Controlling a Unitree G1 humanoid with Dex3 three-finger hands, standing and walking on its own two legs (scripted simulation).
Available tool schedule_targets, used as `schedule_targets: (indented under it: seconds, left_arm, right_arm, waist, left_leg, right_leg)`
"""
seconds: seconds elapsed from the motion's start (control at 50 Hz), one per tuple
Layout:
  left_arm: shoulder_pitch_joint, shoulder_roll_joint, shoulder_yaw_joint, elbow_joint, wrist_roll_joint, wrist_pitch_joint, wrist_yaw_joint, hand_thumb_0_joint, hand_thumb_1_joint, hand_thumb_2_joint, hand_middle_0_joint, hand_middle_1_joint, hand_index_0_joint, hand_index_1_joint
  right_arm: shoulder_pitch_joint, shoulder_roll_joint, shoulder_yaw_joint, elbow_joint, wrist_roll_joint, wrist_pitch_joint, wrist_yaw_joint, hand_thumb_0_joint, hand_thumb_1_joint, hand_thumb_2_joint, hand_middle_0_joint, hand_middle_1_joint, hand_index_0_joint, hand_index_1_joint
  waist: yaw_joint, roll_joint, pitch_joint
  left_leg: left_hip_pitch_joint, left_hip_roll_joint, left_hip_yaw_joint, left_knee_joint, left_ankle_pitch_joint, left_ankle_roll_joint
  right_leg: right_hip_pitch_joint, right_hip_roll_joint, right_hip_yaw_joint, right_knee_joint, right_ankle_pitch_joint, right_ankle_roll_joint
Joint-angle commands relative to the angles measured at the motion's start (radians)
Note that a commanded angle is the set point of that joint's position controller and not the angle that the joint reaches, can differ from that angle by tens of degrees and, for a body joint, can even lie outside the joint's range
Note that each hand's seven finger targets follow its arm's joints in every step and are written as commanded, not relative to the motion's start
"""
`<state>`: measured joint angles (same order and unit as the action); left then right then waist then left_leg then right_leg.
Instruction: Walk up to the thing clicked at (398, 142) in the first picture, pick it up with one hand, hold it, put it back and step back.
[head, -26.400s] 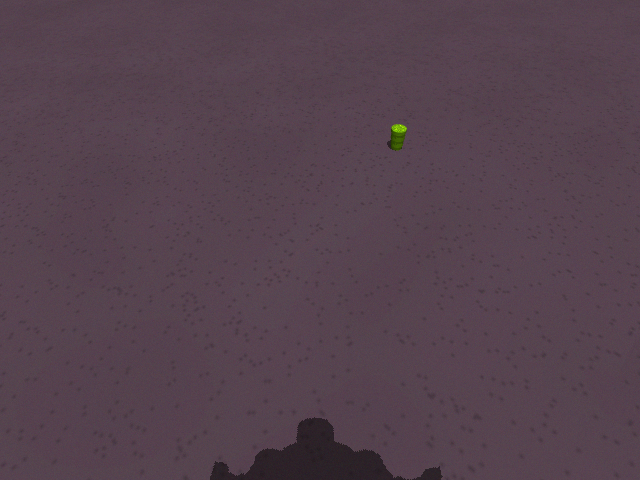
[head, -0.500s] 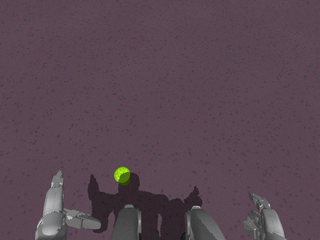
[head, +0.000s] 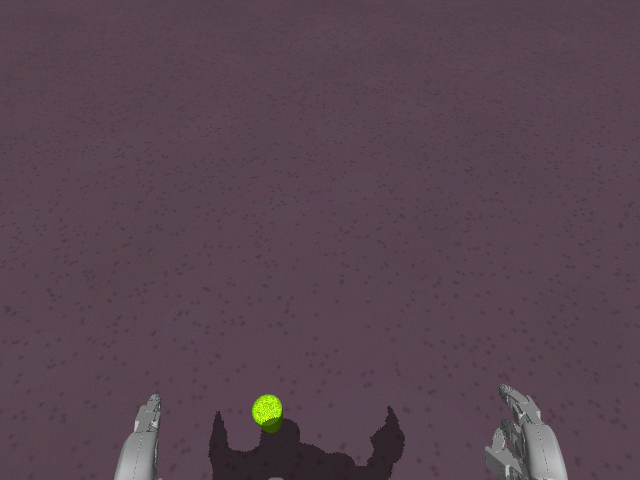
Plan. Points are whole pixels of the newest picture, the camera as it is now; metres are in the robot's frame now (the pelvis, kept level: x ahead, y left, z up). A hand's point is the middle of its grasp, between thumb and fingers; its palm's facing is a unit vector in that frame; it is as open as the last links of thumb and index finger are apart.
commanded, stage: home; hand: left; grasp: from above
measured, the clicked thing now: (269, 416) +0.39 +0.18 -0.66
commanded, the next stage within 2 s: stand in 1.44 s
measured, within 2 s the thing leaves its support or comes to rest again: neither
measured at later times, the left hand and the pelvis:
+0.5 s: hand (196, 474) +0.16 +0.17 -0.05, palm faces +0.10 -0.95 -0.29, open 17.4 cm; pelvis -0.01 -0.01 +0.01, yaw +0 degrees
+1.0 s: hand (195, 473) +0.16 +0.18 -0.05, palm faces +0.10 -0.95 -0.29, open 17.3 cm; pelvis -0.01 +0.00 +0.01, yaw +0 degrees
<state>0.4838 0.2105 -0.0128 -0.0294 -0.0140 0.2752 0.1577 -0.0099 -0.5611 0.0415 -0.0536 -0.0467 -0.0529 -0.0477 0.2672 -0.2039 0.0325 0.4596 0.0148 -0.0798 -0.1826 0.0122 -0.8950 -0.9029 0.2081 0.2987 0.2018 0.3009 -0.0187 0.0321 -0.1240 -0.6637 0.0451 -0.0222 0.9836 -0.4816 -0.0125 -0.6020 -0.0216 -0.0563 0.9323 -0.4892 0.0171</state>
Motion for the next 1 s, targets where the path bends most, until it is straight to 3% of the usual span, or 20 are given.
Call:
schedule_targets:
  seconds: [0.0,0.02,0.08,0.16,0.36,0.4,0.48,0.64,0.68,0.92,0.98]
  left_arm:
    - [-0.048,0.093,0.053,-0.195,0.017,-0.051,0.006,0.000,-0.535,0.064,-0.051,-0.055,-0.050,-0.055]
    - [-0.046,0.108,0.067,-0.205,0.015,-0.053,0.008,0.000,-0.552,0.054,-0.049,-0.052,-0.048,-0.052]
    - [-0.047,0.080,0.043,-0.167,0.016,-0.048,0.007,0.000,-0.571,0.044,-0.047,-0.049,-0.047,-0.050]
    - [-0.022,0.086,0.052,-0.147,0.015,-0.050,0.004,0.000,-0.577,0.041,-0.046,-0.050,-0.046,-0.049]
    - [-0.048,0.098,0.068,-0.140,0.015,-0.058,0.000,0.000,-0.540,0.064,-0.050,-0.058,-0.051,-0.057]
    - [-0.063,0.092,0.059,-0.129,0.014,-0.061,-0.003,0.000,-0.533,0.068,-0.051,-0.059,-0.052,-0.058]
    - [-0.054,0.095,0.061,-0.130,0.016,-0.063,-0.004,0.000,-0.549,0.059,-0.049,-0.057,-0.050,-0.056]
    - [-0.058,0.092,0.060,-0.138,0.015,-0.069,-0.006,0.000,-0.522,0.075,-0.052,-0.062,-0.053,-0.061]
    - [-0.070,0.098,0.064,-0.133,0.015,-0.071,-0.006,0.000,-0.528,0.072,-0.051,-0.061,-0.053,-0.060]
    - [-0.061,0.081,0.051,-0.124,0.017,-0.074,-0.009,0.000,-0.523,0.075,-0.052,-0.063,-0.053,-0.061]
    - [-0.043,0.092,0.062,-0.133,0.016,-0.077,-0.010,0.000,-0.537,0.067,-0.050,-0.061,-0.052,-0.059]
  right_arm:
    - [-0.033,-0.120,-0.057,-0.128,-0.006,-0.068,-0.014,0.000,-0.896,-0.902,0.201,0.301,0.201,0.301]
    - [-0.047,-0.121,-0.055,-0.134,-0.004,-0.071,-0.011,0.000,-0.896,-0.902,0.201,0.301,0.201,0.301]
    - [-0.044,-0.119,-0.054,-0.118,-0.007,-0.073,-0.010,0.000,-0.896,-0.902,0.201,0.301,0.201,0.301]
    - [-0.056,-0.124,-0.055,-0.115,-0.005,-0.075,-0.007,0.000,-0.897,-0.902,0.201,0.301,0.201,0.301]
    - [-0.057,-0.120,-0.058,-0.110,-0.006,-0.085,-0.004,0.000,-0.897,-0.903,0.201,0.301,0.201,0.301]
    - [-0.065,-0.120,-0.055,-0.113,-0.005,-0.085,-0.004,0.000,-0.897,-0.902,0.201,0.301,0.201,0.301]
    - [-0.062,-0.123,-0.058,-0.108,-0.006,-0.089,-0.007,0.000,-0.898,-0.903,0.200,0.301,0.201,0.301]
    - [-0.059,-0.120,-0.057,-0.097,-0.006,-0.096,-0.009,0.000,-0.898,-0.903,0.200,0.301,0.200,0.301]
    - [-0.067,-0.120,-0.055,-0.098,-0.005,-0.098,-0.007,0.000,-0.898,-0.903,0.200,0.301,0.200,0.301]
    - [-0.056,-0.123,-0.061,-0.090,-0.008,-0.106,-0.011,0.000,-0.899,-0.902,0.200,0.300,0.200,0.300]
    - [-0.060,-0.116,-0.054,-0.096,-0.007,-0.102,-0.007,0.000,-0.899,-0.902,0.200,0.300,0.200,0.300]
  waist:
    - [-0.023,0.002,-0.131]
    - [-0.007,0.026,-0.117]
    - [-0.020,0.015,-0.096]
    - [-0.002,0.015,-0.074]
    - [-0.002,-0.007,-0.092]
    - [-0.007,-0.020,-0.046]
    - [-0.007,-0.002,-0.060]
    - [-0.004,-0.006,-0.072]
    - [0.000,0.003,-0.044]
    - [-0.008,-0.009,-0.077]
    - [0.002,0.006,-0.077]
  left_leg:
    - [0.152,-0.032,0.022,-0.137,0.318,0.013]
    - [0.147,-0.035,0.026,-0.138,0.322,0.012]
    - [0.145,-0.030,0.015,-0.159,0.279,0.011]
    - [0.139,-0.029,0.014,-0.175,0.270,0.008]
    - [0.140,-0.032,0.025,-0.171,0.256,0.015]
    - [0.122,-0.035,0.031,-0.177,0.204,0.019]
    - [0.126,-0.034,0.025,-0.190,0.172,0.018]
    - [0.138,-0.032,0.026,-0.187,0.204,0.018]
    - [0.123,-0.031,0.021,-0.205,0.150,0.016]
    - [0.158,-0.029,0.025,-0.186,0.238,0.014]
    - [0.154,-0.032,0.025,-0.184,0.257,0.014]
  right_leg:
    - [0.077,0.035,-0.001,-0.143,0.323,-0.013]
    - [0.085,0.033,0.000,-0.149,0.328,-0.013]
    - [0.067,0.040,-0.009,-0.154,0.275,-0.017]
    - [0.067,0.042,-0.015,-0.161,0.256,-0.021]
    - [0.082,0.038,-0.006,-0.180,0.259,-0.016]
    - [0.061,0.035,-0.002,-0.201,0.217,-0.012]
    - [0.057,0.036,-0.003,-0.198,0.178,-0.017]
    - [0.069,0.036,-0.004,-0.194,0.208,-0.017]
    - [0.050,0.039,-0.007,-0.197,0.150,-0.021]
    - [0.073,0.038,-0.006,-0.183,0.238,-0.018]
    - [0.078,0.038,-0.007,-0.185,0.255,-0.018]
